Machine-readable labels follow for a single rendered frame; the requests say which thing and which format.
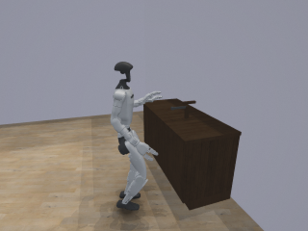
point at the robot left foot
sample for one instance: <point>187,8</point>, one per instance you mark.
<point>123,193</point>

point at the right robot upper arm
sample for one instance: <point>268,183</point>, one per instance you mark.
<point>119,98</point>

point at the left robot forearm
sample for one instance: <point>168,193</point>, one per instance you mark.
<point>138,102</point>

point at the robot right hand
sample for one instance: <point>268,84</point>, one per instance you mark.
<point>142,148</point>

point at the tap lever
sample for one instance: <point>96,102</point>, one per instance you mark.
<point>179,107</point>

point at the robot left hand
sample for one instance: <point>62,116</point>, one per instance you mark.
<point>149,97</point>

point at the counter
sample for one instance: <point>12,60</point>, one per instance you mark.
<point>196,152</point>

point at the right robot shin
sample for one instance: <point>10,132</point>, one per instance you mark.
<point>135,186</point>

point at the right robot forearm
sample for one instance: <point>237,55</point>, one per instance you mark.
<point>124,132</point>

